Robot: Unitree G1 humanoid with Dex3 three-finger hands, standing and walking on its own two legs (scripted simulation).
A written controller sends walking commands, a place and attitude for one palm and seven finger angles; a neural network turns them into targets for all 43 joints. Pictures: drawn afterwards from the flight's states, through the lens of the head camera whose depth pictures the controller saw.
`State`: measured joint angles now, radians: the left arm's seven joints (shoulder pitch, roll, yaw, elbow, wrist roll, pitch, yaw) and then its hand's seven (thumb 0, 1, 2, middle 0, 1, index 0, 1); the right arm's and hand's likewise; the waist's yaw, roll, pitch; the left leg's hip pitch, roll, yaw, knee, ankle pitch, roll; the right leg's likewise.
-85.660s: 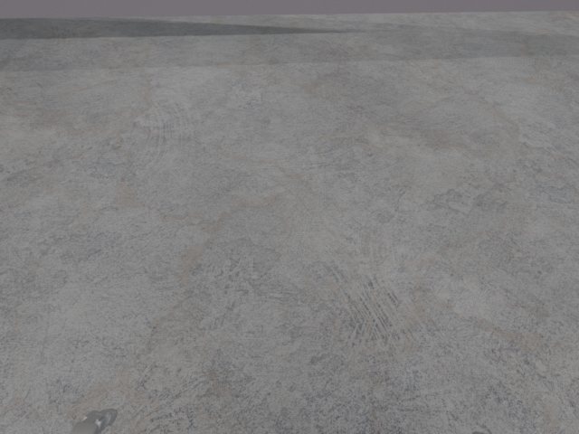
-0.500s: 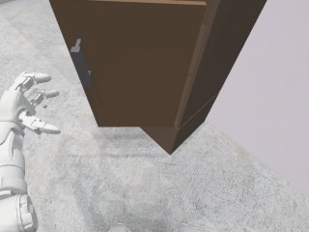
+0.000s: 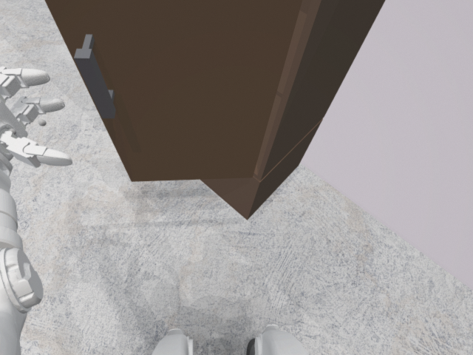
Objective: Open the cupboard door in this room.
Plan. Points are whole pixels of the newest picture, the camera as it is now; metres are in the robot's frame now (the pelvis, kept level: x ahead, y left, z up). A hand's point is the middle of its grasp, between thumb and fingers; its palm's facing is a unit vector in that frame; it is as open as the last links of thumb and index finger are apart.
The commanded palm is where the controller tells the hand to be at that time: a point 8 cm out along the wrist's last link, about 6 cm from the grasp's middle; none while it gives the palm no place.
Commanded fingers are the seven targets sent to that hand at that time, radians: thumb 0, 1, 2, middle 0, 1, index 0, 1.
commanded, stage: move the hooked fingers beside the handle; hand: left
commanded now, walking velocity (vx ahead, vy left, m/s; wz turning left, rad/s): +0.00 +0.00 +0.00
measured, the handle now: (99, 78) +0.56 +0.23 +0.08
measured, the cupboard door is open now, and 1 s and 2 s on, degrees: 47 47 47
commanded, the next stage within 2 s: slide the fingers in behind the handle in 1.18 s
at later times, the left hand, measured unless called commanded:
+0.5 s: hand (47, 95) +0.51 +0.29 +0.09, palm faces +0.04 -1.00 -0.03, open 14.0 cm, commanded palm +0.49 +0.33 +0.09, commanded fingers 0.00 -0.50 0.30 -0.30 -1.20 -0.30 -1.20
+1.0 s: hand (54, 100) +0.50 +0.29 +0.09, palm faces +0.04 -1.00 -0.01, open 14.0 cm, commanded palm +0.49 +0.33 +0.08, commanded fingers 0.00 -0.50 0.30 -0.30 -1.20 -0.30 -1.20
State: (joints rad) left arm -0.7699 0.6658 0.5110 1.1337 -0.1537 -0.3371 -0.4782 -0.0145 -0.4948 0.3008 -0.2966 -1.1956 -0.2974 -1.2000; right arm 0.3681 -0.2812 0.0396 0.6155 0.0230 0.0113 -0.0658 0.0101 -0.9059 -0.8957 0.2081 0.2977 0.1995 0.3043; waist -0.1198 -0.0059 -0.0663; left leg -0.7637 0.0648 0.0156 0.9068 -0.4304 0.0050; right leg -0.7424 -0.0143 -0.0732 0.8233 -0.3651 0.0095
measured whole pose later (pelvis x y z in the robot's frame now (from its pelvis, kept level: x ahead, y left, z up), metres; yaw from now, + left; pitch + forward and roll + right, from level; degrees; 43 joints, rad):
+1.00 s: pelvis +0.01 +0.01 -0.01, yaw -1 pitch +20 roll -4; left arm -0.89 0.75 0.53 1.21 -0.10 -0.30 -0.46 -0.01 -0.49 0.30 -0.30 -1.20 -0.30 -1.20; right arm 0.41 -0.28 0.05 0.57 0.00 0.11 -0.03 0.01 -0.91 -0.90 0.21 0.30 0.20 0.30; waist -0.17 0.01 -0.08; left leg -0.85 0.08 0.01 0.95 -0.46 0.01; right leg -0.81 0.00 -0.07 0.83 -0.37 0.02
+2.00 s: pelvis +0.00 +0.01 -0.01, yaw -1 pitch +20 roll -4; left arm -0.90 0.65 0.46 1.19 -0.11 -0.33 -0.38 -0.01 -0.50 0.30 -0.30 -1.20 -0.30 -1.20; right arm 0.40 -0.27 0.05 0.59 0.00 0.09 -0.03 0.01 -0.91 -0.90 0.21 0.30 0.20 0.30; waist -0.17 0.01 -0.08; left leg -0.86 0.07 0.00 0.97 -0.46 0.01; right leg -0.82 0.00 -0.08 0.85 -0.38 0.02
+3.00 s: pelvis +0.00 +0.00 -0.01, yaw -1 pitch +20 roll -3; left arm -0.92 0.58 0.43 1.19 -0.10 -0.35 -0.29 -0.01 -0.50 0.30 -0.30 -1.20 -0.30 -1.20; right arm 0.40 -0.27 0.03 0.62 0.00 0.07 -0.02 0.01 -0.91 -0.90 0.21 0.30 0.20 0.30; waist -0.18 0.01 -0.09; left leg -0.86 0.07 0.01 0.96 -0.45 0.00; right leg -0.83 0.00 -0.07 0.86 -0.37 0.01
